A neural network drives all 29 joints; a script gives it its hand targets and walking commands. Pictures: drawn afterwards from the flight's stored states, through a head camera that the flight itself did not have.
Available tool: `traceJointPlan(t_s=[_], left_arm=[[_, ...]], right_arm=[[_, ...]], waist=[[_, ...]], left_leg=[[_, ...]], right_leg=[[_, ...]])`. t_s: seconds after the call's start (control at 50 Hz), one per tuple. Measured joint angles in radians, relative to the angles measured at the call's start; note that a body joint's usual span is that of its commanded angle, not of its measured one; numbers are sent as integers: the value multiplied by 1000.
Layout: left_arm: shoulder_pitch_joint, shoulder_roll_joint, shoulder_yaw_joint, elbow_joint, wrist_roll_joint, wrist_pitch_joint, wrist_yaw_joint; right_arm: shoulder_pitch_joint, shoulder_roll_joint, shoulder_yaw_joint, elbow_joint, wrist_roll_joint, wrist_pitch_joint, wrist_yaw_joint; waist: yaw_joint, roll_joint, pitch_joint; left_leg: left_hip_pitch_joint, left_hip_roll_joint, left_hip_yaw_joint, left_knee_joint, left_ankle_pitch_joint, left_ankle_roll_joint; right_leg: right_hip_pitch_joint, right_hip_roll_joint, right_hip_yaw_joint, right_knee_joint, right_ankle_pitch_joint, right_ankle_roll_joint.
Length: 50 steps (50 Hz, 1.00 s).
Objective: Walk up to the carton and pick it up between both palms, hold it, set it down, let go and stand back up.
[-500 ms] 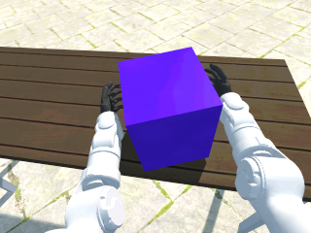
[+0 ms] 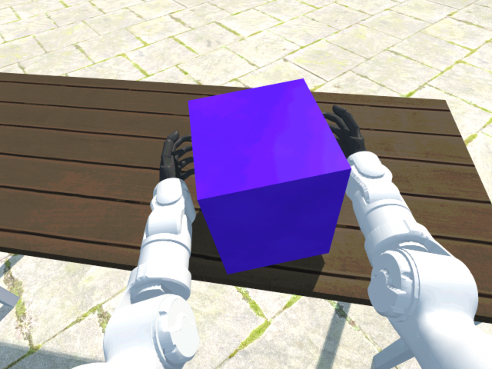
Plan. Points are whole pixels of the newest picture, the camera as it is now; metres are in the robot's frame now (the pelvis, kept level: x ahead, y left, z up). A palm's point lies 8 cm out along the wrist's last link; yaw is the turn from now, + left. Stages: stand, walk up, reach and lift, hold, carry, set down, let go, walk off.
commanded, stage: reach and lift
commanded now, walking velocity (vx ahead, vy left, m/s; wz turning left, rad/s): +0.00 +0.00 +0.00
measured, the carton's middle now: (263, 182) +0.43 +0.07 +0.06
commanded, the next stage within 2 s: none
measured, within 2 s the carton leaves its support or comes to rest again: leaves its support in 1.00 s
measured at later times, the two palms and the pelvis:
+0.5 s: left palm (175, 179) +0.38 +0.21 +0.10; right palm (352, 154) +0.47 -0.07 +0.12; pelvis +0.00 +0.00 +0.00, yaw +0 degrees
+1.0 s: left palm (171, 189) +0.35 +0.21 +0.10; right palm (354, 173) +0.43 -0.07 +0.12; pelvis -0.01 +0.00 +0.00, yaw +0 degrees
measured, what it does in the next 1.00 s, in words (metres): stands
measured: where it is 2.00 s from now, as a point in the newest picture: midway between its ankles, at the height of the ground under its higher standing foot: outside the picture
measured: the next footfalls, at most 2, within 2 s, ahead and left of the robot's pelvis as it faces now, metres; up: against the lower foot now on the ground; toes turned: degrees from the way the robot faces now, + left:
none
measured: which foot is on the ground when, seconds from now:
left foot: down 0.00-1.00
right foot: down 0.00-1.00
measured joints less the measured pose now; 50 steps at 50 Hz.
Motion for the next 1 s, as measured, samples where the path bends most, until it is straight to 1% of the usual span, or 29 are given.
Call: traceJointPlan(t_s=[0.28, 0.66, 0.78, 0.84, 0.88, 1.0], left_arm=[[0, -2, -1, 0, 6, -2, 1], [8, -5, -11, 0, 6, -5, 20], [16, -5, -17, 0, 6, 3, 37], [24, 1, -34, 0, 6, 19, 50], [33, 4, -41, 0, 6, 33, 47], [47, 6, -50, 0, 6, 77, 39]], right_arm=[[8, 0, 0, 0, 0, -3, -3], [14, 7, 0, -2, 0, -15, -10], [26, 17, 9, -10, 0, -21, -24], [43, 28, 19, -16, 0, -22, -40], [61, 33, 28, -16, 0, -22, -50], [103, 37, 65, -21, 5, -6, -73]], waist=[[-5, 0, 1], [-7, 0, -7], [-11, -1, -20], [-19, -2, -25], [-25, -2, -25], [-27, -2, -13]], left_leg=[[0, 0, 0, 0, 0, 0], [1, 0, 0, -1, 0, 0], [3, 0, 0, -1, 0, 0], [12, 0, 0, -1, 0, 0], [21, 0, 0, -1, 0, 0], [48, 0, 0, -1, 8, 0]], right_leg=[[2, 0, 0, -3, 0, 0], [2, 0, 0, -3, 3, 0], [4, 0, -1, -3, 4, 0], [13, 0, -1, -3, 5, 0], [22, 0, -1, -4, 6, 0], [49, 0, -1, -4, 13, 0]])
